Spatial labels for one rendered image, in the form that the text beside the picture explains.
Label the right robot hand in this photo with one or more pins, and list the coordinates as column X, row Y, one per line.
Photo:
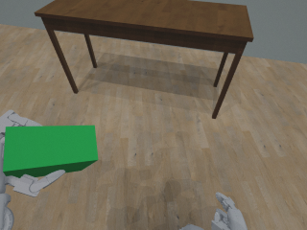
column 233, row 220

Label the left robot hand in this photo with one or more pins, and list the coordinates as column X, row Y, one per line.
column 26, row 184

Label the table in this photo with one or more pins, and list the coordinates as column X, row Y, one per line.
column 210, row 26

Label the sponge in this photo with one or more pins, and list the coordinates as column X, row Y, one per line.
column 40, row 150

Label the robot left forearm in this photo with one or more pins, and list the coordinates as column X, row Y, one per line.
column 6, row 214

